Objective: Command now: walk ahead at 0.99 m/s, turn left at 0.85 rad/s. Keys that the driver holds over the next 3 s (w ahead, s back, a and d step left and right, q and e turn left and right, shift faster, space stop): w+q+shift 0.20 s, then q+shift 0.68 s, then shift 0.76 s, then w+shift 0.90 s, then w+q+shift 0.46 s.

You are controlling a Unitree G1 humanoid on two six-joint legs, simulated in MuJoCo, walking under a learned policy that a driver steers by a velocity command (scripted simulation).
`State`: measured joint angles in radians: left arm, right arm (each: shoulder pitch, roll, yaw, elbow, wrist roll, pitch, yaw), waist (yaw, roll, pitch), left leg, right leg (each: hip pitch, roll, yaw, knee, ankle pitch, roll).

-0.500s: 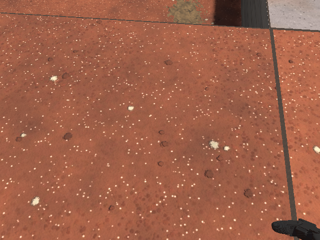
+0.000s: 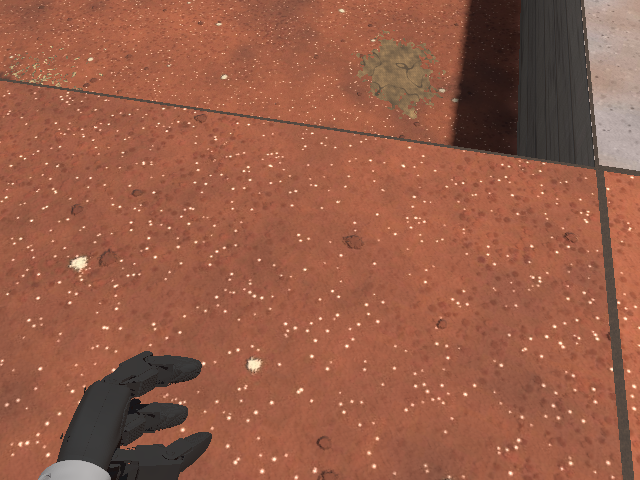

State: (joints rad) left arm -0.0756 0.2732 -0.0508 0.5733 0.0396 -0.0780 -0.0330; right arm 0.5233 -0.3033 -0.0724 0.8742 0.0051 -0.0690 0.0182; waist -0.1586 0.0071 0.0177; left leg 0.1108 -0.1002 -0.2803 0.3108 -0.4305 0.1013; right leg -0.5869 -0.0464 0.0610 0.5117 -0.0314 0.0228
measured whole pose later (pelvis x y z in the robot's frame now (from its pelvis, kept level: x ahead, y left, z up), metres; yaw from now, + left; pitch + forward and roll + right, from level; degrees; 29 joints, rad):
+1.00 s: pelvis +0.62 +0.01 +0.01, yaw +57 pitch +0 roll -1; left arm 0.11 0.25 0.05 0.61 0.03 0.00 0.04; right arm 0.16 -0.36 -0.09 0.61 0.02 0.07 -0.03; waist 0.00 0.01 0.07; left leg -0.56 -0.08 -0.12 1.22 -0.44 -0.07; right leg -0.37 0.03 0.05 0.48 -0.12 0.00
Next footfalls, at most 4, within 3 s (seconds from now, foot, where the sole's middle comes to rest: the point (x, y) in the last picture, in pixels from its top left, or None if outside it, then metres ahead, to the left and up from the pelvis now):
0.02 right None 0.22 -0.16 -0.76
0.42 left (241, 441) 0.56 0.11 -0.76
0.84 right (257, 339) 0.79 0.05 -0.76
1.22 left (244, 453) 0.53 0.10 -0.76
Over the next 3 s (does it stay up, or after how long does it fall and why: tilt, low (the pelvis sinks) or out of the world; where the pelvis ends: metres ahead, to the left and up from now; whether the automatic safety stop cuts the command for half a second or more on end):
stays up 0.98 0.86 0.01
